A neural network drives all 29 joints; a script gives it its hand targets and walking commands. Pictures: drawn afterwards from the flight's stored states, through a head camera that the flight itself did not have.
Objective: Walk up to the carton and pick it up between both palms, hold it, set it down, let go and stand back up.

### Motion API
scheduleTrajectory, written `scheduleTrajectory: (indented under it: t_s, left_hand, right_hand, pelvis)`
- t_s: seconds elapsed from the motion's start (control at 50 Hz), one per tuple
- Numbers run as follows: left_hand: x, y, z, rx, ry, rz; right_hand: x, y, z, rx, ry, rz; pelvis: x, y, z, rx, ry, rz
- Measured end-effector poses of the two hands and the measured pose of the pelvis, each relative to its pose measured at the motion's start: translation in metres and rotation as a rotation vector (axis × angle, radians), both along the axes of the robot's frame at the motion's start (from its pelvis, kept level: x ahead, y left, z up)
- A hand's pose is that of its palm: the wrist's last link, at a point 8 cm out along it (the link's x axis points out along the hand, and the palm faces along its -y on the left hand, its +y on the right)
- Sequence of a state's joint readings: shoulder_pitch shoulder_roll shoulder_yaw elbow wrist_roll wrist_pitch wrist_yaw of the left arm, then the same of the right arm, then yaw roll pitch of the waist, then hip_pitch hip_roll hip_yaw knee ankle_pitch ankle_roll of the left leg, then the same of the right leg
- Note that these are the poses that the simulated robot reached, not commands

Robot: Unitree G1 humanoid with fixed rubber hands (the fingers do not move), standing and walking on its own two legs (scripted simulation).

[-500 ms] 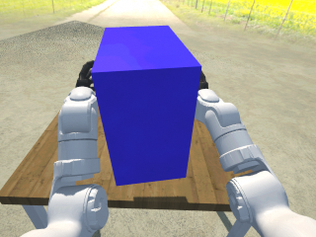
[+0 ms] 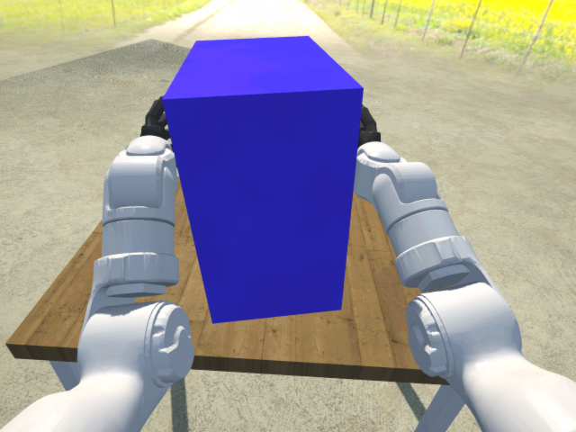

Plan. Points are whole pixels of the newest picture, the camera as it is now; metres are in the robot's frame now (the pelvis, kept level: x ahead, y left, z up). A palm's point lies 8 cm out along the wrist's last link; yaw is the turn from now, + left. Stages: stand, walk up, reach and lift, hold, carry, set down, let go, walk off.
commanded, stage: hold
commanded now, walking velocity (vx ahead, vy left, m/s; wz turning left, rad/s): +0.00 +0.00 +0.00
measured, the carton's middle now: (264, 167) +0.42 +0.01 +0.24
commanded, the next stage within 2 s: none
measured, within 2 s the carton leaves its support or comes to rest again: neither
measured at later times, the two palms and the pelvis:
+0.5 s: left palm (152, 150) +0.38 +0.15 +0.28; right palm (359, 156) +0.38 -0.12 +0.27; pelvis +0.01 +0.00 +0.00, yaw +0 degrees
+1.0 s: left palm (156, 144) +0.38 +0.15 +0.29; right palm (365, 151) +0.38 -0.12 +0.28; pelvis +0.02 +0.01 +0.00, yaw -1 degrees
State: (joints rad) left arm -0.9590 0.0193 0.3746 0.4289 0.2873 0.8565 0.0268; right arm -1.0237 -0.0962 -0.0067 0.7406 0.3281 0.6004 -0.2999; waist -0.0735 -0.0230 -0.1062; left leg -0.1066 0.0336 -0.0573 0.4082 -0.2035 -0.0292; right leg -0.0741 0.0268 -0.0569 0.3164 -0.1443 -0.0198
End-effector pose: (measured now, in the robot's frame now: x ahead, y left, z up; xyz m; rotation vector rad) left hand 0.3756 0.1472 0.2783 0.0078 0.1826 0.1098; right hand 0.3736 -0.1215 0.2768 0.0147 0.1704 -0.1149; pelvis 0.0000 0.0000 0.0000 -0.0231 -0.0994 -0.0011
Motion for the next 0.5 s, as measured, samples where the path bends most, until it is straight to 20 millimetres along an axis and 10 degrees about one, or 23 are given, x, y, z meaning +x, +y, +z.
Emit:
scheduleTrajectory:
  t_s: [0.5]
  left_hand:
    - [0.005,0.006,-0.001,-0.017,0.005,0.008]
  right_hand:
    - [0.006,0.006,-0.003,0.003,0.015,0.007]
  pelvis:
    - [0.012,0.003,0.0,-0.006,-0.003,0.005]
